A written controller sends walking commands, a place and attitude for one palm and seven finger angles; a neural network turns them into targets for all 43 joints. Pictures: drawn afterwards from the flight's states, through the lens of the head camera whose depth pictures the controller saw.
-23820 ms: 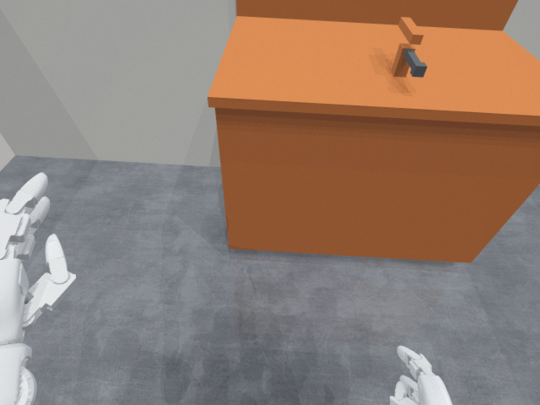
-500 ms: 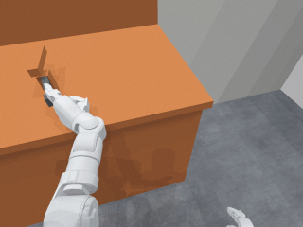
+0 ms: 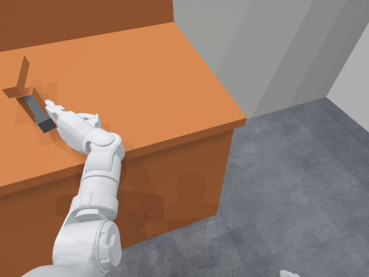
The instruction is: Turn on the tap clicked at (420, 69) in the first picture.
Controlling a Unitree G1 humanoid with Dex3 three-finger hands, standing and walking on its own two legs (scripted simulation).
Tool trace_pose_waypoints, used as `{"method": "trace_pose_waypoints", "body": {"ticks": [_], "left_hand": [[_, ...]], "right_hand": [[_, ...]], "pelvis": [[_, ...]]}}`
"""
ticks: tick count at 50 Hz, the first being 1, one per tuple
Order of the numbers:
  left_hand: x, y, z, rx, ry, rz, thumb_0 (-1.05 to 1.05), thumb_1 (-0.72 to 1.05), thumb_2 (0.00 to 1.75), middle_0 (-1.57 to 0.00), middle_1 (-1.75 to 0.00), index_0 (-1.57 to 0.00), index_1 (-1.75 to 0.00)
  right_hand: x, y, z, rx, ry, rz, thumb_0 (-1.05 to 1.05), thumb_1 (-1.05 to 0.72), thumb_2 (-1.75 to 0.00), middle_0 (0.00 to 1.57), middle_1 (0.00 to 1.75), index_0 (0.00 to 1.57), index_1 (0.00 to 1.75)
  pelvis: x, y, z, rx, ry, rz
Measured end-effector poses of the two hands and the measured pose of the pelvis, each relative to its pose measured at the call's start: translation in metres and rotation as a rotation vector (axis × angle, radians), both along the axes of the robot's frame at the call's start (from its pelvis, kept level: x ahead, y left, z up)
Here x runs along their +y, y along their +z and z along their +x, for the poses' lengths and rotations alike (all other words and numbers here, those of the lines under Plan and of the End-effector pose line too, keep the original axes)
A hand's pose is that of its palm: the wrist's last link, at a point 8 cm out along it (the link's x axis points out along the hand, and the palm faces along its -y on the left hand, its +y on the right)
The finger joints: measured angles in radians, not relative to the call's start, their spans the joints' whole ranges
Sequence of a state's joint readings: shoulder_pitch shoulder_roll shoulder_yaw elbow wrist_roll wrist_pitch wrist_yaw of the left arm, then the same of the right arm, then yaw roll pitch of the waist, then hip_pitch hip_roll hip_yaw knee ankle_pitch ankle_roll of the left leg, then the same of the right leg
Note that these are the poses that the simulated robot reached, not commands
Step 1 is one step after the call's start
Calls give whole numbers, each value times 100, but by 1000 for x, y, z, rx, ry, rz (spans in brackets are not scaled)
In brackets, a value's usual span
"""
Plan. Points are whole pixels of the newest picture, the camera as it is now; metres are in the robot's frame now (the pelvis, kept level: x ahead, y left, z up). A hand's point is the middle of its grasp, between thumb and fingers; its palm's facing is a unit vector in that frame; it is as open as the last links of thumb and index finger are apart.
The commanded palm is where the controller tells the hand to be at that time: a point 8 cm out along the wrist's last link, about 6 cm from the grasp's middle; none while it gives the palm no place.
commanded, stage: push the lever round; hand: left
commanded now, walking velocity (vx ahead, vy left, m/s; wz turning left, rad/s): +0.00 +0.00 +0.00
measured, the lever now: (45, 122) +0.41 +0.31 +0.14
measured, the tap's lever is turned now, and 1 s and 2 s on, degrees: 23 22 19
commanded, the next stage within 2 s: lift the hand up off the lever in 0.34 s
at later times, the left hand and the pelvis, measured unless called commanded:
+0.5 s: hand (94, 114) +0.44 +0.22 +0.13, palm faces +0.83 -0.54 -0.13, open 7.8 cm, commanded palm +0.38 +0.23 +0.13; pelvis -0.01 +0.00 +0.00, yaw +0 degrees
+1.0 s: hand (93, 108) +0.45 +0.22 +0.14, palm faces +0.83 -0.55 -0.12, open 7.8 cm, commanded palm +0.39 +0.23 +0.15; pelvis -0.01 +0.01 +0.00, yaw -1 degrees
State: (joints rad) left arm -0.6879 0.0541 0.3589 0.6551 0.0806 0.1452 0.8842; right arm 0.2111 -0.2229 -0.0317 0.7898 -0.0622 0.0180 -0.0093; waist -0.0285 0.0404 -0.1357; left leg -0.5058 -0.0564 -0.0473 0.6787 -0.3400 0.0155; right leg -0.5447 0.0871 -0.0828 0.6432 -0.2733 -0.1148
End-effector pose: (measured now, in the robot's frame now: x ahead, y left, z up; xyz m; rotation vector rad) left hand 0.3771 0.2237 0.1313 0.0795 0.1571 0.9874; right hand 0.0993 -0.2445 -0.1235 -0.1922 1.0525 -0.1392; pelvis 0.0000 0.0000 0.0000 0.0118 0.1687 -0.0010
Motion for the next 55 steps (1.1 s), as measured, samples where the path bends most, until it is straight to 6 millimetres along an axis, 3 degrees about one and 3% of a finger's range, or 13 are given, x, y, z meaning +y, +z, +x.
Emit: {"method": "trace_pose_waypoints", "body": {"ticks": [7,23,45,55], "left_hand": [[-1,-3,-4,-15,0,-1,2,90,89,-15,-15,-16,-15],[3,7,1,-15,14,12,2,90,89,-15,-15,-16,-15],[10,17,13,-23,6,-6,2,90,89,-15,-15,-15,-15],[0,23,13,-21,-8,-5,2,90,89,-15,-15,-15,-15]], "right_hand": [[-5,0,-7,3,-16,-9,1,-91,-90,20,30,20,30],[6,1,8,-67,25,6,1,-91,-90,20,30,20,30],[1,-3,-38,33,-27,-12,1,-91,-90,20,30,20,30],[8,1,-24,-7,-11,0,1,-91,-90,20,30,20,30]], "pelvis": [[0,0,2,-8,-7,0],[1,-4,-8,2,2,-3],[7,-1,-10,2,-10,-8],[11,2,-7,-15,-12,-9]]}}
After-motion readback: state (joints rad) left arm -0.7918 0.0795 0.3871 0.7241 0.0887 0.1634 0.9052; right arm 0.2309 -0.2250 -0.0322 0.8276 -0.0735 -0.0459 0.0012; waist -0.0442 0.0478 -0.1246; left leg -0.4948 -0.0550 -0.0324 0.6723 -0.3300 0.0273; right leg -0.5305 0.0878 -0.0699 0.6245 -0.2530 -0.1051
